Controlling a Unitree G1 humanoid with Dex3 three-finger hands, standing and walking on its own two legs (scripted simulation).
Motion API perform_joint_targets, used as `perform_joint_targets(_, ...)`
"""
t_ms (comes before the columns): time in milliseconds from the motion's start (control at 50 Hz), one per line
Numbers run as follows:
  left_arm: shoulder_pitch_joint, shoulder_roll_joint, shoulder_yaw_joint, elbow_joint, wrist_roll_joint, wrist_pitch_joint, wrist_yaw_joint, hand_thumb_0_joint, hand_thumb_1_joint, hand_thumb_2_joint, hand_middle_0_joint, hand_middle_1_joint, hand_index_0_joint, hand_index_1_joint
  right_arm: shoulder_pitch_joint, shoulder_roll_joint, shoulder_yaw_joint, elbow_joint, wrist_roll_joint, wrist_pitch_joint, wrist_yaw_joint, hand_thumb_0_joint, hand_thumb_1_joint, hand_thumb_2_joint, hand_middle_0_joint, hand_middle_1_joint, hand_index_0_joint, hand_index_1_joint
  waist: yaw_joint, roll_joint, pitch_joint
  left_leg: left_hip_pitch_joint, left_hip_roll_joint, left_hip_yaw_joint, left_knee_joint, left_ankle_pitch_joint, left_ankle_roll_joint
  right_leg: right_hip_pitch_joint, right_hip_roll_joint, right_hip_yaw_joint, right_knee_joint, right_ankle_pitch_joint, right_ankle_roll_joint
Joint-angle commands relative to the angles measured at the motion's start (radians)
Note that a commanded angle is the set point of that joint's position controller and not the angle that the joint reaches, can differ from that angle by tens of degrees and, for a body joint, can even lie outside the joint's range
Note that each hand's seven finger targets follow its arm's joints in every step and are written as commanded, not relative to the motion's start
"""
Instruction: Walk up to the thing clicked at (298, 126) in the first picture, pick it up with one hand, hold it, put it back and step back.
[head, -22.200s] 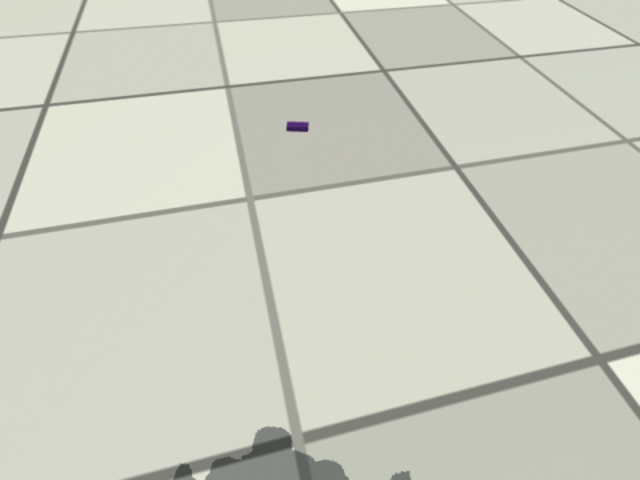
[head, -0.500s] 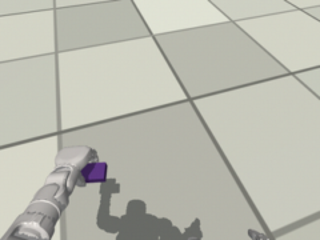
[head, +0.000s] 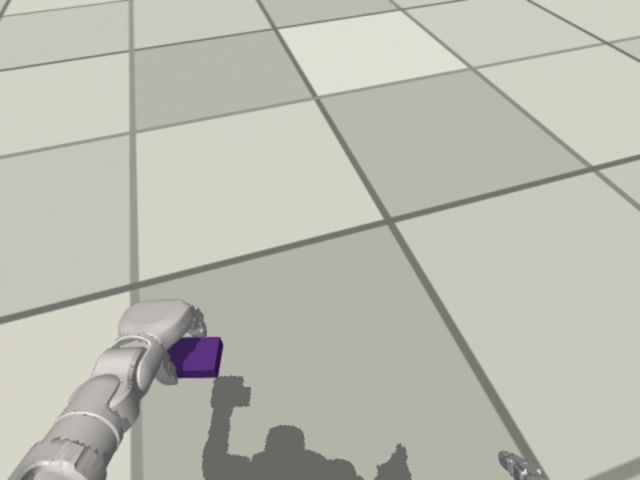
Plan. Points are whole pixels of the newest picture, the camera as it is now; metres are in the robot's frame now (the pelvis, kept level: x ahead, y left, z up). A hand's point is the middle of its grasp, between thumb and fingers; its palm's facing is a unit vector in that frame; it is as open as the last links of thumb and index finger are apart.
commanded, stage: hold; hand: left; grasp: from above
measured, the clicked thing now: (180, 357) +0.31 +0.22 -0.09
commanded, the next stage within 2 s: crouch in 1.30 s
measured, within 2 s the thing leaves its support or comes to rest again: neither
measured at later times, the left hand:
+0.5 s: hand (167, 373) +0.27 +0.21 -0.03, palm faces -0.46 -0.03 -0.89, open 7.8 cm
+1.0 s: hand (163, 376) +0.26 +0.21 -0.03, palm faces -0.47 -0.03 -0.88, open 7.8 cm
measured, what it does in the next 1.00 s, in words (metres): stands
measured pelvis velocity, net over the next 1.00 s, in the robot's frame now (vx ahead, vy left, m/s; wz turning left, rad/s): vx -0.02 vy -0.01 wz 0.00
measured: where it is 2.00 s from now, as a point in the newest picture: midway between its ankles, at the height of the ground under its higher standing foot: outside the picture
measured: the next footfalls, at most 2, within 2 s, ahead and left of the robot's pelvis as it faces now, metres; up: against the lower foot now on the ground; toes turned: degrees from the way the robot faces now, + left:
none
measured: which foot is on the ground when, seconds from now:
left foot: down 0.00-1.00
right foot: down 0.00-1.00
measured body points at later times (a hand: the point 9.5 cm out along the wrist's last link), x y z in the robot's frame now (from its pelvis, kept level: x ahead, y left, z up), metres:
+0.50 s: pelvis -0.02 -0.01 +0.01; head -0.01 -0.04 +0.46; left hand +0.29 +0.21 +0.02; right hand +0.12 -0.27 -0.11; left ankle -0.01 +0.12 -0.73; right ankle +0.02 -0.13 -0.73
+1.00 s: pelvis -0.02 -0.01 +0.01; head -0.01 -0.04 +0.46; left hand +0.28 +0.21 +0.03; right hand +0.13 -0.26 -0.10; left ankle -0.01 +0.12 -0.73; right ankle +0.02 -0.13 -0.73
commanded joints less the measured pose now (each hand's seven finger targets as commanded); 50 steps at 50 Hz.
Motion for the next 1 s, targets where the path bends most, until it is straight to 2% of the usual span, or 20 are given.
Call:
perform_joint_targets(0, -0.309, 0.201, 0.098, -0.192, -0.004, 0.001, 0.036, 0.000, 0.818, 0.253, -1.099, -0.313, -1.159, -0.254, -0.047, -0.134, -0.042, -0.124, 0.001, -0.031, -0.012, 0.000, -0.897, -0.898, 0.200, 0.300, 0.200, 0.300, 0.002, -0.029, -0.243, 0.133, -0.030, -0.017, -0.090, 0.327, 0.006, 0.135, 0.045, -0.018, -0.079, 0.256, -0.028)
perform_joint_targets(120, -0.312, 0.193, 0.093, -0.230, -0.021, 0.000, 0.021, 0.000, 0.819, 0.251, -1.100, -0.319, -1.162, -0.258, -0.080, -0.132, -0.033, -0.137, 0.001, -0.031, -0.015, 0.000, -0.898, -0.898, 0.200, 0.300, 0.200, 0.300, 0.004, -0.032, -0.214, 0.148, -0.029, -0.016, -0.127, 0.253, 0.007, 0.137, 0.043, -0.014, -0.114, 0.184, -0.026)
perform_joint_targets(160, -0.298, 0.208, 0.106, -0.220, -0.017, -0.001, 0.018, 0.000, 0.821, 0.229, -1.101, -0.316, -1.167, -0.251, -0.087, -0.131, -0.032, -0.137, 0.001, -0.030, -0.017, 0.000, -0.899, -0.899, 0.200, 0.300, 0.200, 0.300, 0.014, -0.037, -0.214, 0.146, -0.031, -0.016, -0.132, 0.259, 0.009, 0.148, 0.042, -0.015, -0.117, 0.188, -0.026)
perform_joint_targets(260, -0.294, 0.201, 0.107, -0.233, -0.021, -0.010, 0.014, 0.000, 0.810, 0.207, -1.092, -0.317, -1.160, -0.249, -0.107, -0.127, -0.024, -0.146, 0.000, -0.031, -0.020, 0.000, -0.900, -0.900, 0.200, 0.300, 0.200, 0.300, 0.009, -0.049, -0.192, 0.153, -0.037, -0.010, -0.151, 0.202, 0.015, 0.151, 0.034, -0.006, -0.146, 0.141, -0.022)
perform_joint_targets(280, -0.303, 0.217, 0.120, -0.248, -0.025, -0.012, 0.017, 0.000, 0.824, 0.214, -1.096, -0.316, -1.166, -0.246, -0.117, -0.127, -0.025, -0.148, 0.000, -0.031, -0.021, 0.000, -0.898, -0.899, 0.200, 0.300, 0.200, 0.300, 0.018, -0.039, -0.197, 0.157, -0.038, -0.009, -0.155, 0.202, 0.012, 0.153, 0.035, -0.007, -0.148, 0.137, -0.022)
perform_joint_targets(320, -0.296, 0.199, 0.106, -0.241, -0.019, -0.012, 0.018, 0.000, 0.819, 0.215, -1.096, -0.320, -1.165, -0.251, -0.118, -0.124, -0.022, -0.145, -0.002, -0.032, -0.021, 0.000, -0.900, -0.899, 0.200, 0.300, 0.200, 0.300, 0.010, -0.042, -0.190, 0.163, -0.035, -0.010, -0.160, 0.199, 0.012, 0.152, 0.035, -0.008, -0.150, 0.133, -0.023)
perform_joint_targets(340, -0.308, 0.218, 0.119, -0.268, -0.021, -0.014, 0.020, 0.000, 0.831, 0.207, -1.098, -0.322, -1.172, -0.249, -0.128, -0.126, -0.023, -0.149, -0.001, -0.032, -0.023, 0.000, -0.899, -0.899, 0.200, 0.300, 0.200, 0.300, 0.020, -0.029, -0.197, 0.167, -0.038, -0.008, -0.161, 0.193, 0.011, 0.156, 0.034, -0.007, -0.155, 0.126, -0.022)
perform_joint_targets(380, -0.307, 0.219, 0.124, -0.272, -0.020, -0.015, 0.023, 0.000, 0.826, 0.195, -1.094, -0.318, -1.169, -0.243, -0.130, -0.124, -0.021, -0.147, -0.001, -0.032, -0.023, 0.000, -0.900, -0.899, 0.200, 0.300, 0.200, 0.300, 0.016, -0.040, -0.197, 0.169, -0.039, -0.007, -0.165, 0.182, 0.013, 0.164, 0.033, -0.005, -0.162, 0.116, -0.020)
perform_joint_targets(420, -0.308, 0.210, 0.111, -0.270, -0.015, -0.013, 0.020, 0.000, 0.832, 0.193, -1.089, -0.329, -1.167, -0.251, -0.140, -0.120, -0.018, -0.145, -0.001, -0.033, -0.025, 0.000, -0.899, -0.899, 0.200, 0.300, 0.200, 0.300, 0.013, -0.030, -0.191, 0.175, -0.041, -0.003, -0.171, 0.172, 0.014, 0.154, 0.030, -0.002, -0.169, 0.108, -0.020)
perform_joint_targets(540, -0.292, 0.206, 0.105, -0.269, -0.023, -0.007, 0.008, 0.000, 0.836, 0.218, -1.108, -0.321, -1.177, -0.252, -0.149, -0.120, -0.014, -0.146, 0.002, -0.035, -0.026, 0.000, -0.900, -0.900, 0.200, 0.300, 0.200, 0.300, 0.015, -0.048, -0.179, 0.182, -0.039, -0.002, -0.185, 0.172, 0.017, 0.175, 0.029, -0.004, -0.183, 0.106, -0.018)
perform_joint_targets(580, -0.276, 0.223, 0.122, -0.273, -0.026, -0.007, 0.002, 0.000, 0.860, 0.216, -1.115, -0.327, -1.191, -0.251, -0.159, -0.121, -0.015, -0.149, 0.006, -0.034, -0.028, 0.000, -0.899, -0.899, 0.200, 0.300, 0.200, 0.300, 0.026, -0.047, -0.170, 0.186, -0.037, -0.002, -0.192, 0.167, 0.016, 0.179, 0.031, -0.006, -0.192, 0.096, -0.019)
perform_joint_targets(640, -0.290, 0.210, 0.106, -0.296, -0.027, -0.009, -0.013, 0.000, 0.846, 0.217, -1.112, -0.323, -1.184, -0.251, -0.165, -0.117, -0.011, -0.154, 0.005, -0.033, -0.029, 0.000, -0.899, -0.900, 0.200, 0.300, 0.200, 0.300, 0.021, -0.048, -0.167, 0.191, -0.039, 0.002, -0.198, 0.159, 0.019, 0.180, 0.026, -0.001, -0.201, 0.092, -0.017)
perform_joint_targets(740, -0.278, 0.220, 0.122, -0.313, -0.034, -0.010, -0.023, 0.000, 0.857, 0.235, -1.120, -0.337, -1.192, -0.266, -0.175, -0.114, -0.007, -0.159, 0.007, -0.032, -0.031, 0.000, -0.900, -0.900, 0.200, 0.300, 0.200, 0.300, 0.028, -0.037, -0.162, 0.201, -0.039, 0.004, -0.208, 0.168, 0.017, 0.193, 0.029, -0.003, -0.207, 0.095, -0.020)
perform_joint_targets(780, -0.259, 0.181, 0.085, -0.301, -0.035, -0.010, -0.027, 0.000, 0.858, 0.218, -1.107, -0.359, -1.189, -0.277, -0.173, -0.115, -0.005, -0.157, 0.006, -0.033, -0.030, 0.000, -0.903, -0.901, 0.200, 0.300, 0.200, 0.300, 0.021, -0.050, -0.144, 0.201, -0.031, -0.006, -0.217, 0.173, 0.014, 0.182, 0.036, -0.011, -0.199, 0.100, -0.024)
perform_joint_targets(800, -0.246, 0.207, 0.111, -0.273, -0.025, -0.009, -0.024, 0.000, 0.847, 0.222, -1.109, -0.341, -1.183, -0.267, -0.175, -0.117, -0.008, -0.159, 0.007, -0.031, -0.031, 0.000, -0.902, -0.901, 0.200, 0.300, 0.200, 0.300, 0.025, -0.043, -0.131, 0.193, -0.032, -0.008, -0.220, 0.167, 0.013, 0.176, 0.036, -0.011, -0.203, 0.092, -0.025)
perform_joint_targets(820, -0.254, 0.209, 0.108, -0.289, -0.023, -0.012, -0.025, 0.000, 0.843, 0.200, -1.093, -0.346, -1.175, -0.264, -0.173, -0.115, -0.005, -0.161, 0.007, -0.032, -0.031, 0.000, -0.901, -0.901, 0.200, 0.300, 0.200, 0.300, 0.025, -0.047, -0.139, 0.191, -0.032, -0.008, -0.219, 0.165, 0.013, 0.177, 0.035, -0.011, -0.200, 0.092, -0.025)
perform_joint_targets(840, -0.268, 0.231, 0.128, -0.297, -0.021, -0.014, -0.023, 0.000, 0.833, 0.198, -1.089, -0.337, -1.169, -0.256, -0.172, -0.115, -0.007, -0.160, 0.008, -0.030, -0.031, 0.000, -0.901, -0.901, 0.200, 0.300, 0.200, 0.300, 0.034, -0.033, -0.145, 0.194, -0.033, -0.006, -0.221, 0.168, 0.011, 0.181, 0.036, -0.012, -0.202, 0.092, -0.026)
perform_joint_targets(900, -0.288, 0.205, 0.104, -0.311, -0.025, -0.019, -0.025, 0.000, 0.854, 0.215, -1.110, -0.345, -1.188, -0.266, -0.170, -0.113, -0.006, -0.162, 0.008, -0.031, -0.030, 0.000, -0.901, -0.901, 0.200, 0.300, 0.200, 0.300, 0.018, -0.038, -0.161, 0.215, -0.034, -0.004, -0.217, 0.179, 0.015, 0.183, 0.034, -0.007, -0.204, 0.105, -0.024)
perform_joint_targets(940, -0.276, 0.209, 0.115, -0.315, -0.029, -0.021, -0.019, 0.000, 0.851, 0.210, -1.110, -0.338, -1.188, -0.261, -0.168, -0.113, -0.007, -0.161, 0.007, -0.032, -0.031, 0.000, -0.901, -0.901, 0.200, 0.300, 0.200, 0.300, 0.023, -0.036, -0.171, 0.218, -0.036, -0.003, -0.215, 0.192, 0.016, 0.200, 0.032, -0.007, -0.205, 0.119, -0.023)
perform_joint_targets(980, -0.284, 0.195, 0.102, -0.316, -0.026, -0.022, -0.012, 0.000, 0.836, 0.224, -1.108, -0.335, -1.179, -0.265, -0.164, -0.111, -0.010, -0.155, 0.005, -0.032, -0.031, 0.000, -0.902, -0.901, 0.200, 0.300, 0.200, 0.300, 0.019, -0.024, -0.193, 0.234, -0.036, -0.003, -0.212, 0.217, 0.013, 0.200, 0.033, -0.009, -0.198, 0.143, -0.025)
